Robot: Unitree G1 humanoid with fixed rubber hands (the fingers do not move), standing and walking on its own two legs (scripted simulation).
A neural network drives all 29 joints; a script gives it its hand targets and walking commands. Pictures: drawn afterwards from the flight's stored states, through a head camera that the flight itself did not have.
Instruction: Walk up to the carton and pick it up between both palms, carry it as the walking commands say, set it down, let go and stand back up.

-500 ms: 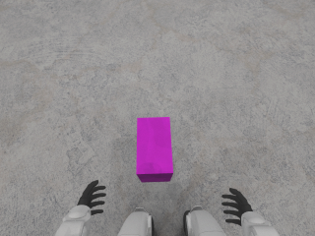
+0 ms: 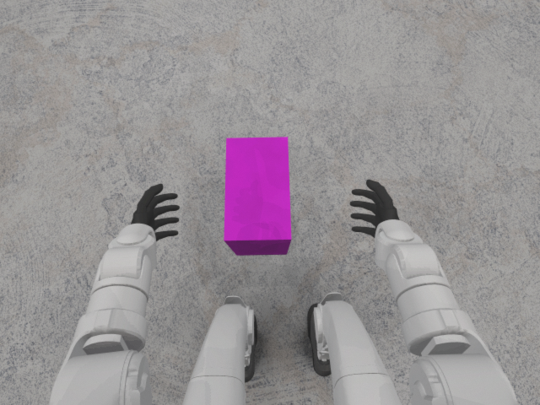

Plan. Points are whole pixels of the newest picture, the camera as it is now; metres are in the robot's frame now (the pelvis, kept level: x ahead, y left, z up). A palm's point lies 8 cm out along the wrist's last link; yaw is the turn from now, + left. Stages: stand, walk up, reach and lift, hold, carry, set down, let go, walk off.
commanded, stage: reach and lift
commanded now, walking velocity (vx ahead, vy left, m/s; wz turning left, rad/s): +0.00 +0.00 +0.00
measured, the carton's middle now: (259, 202) +0.52 +0.06 -0.54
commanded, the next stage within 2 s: none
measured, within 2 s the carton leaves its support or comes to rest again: neither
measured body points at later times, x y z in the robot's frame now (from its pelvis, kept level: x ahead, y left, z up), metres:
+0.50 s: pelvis +0.02 +0.02 -0.03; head +0.30 +0.04 +0.32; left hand +0.51 +0.24 -0.13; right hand +0.49 -0.11 -0.14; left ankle +0.07 +0.11 -0.65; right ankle +0.08 -0.13 -0.65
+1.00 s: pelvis +0.00 -0.01 -0.08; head +0.32 +0.01 +0.23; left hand +0.51 +0.25 -0.21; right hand +0.51 -0.10 -0.23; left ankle +0.07 +0.11 -0.65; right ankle +0.08 -0.13 -0.65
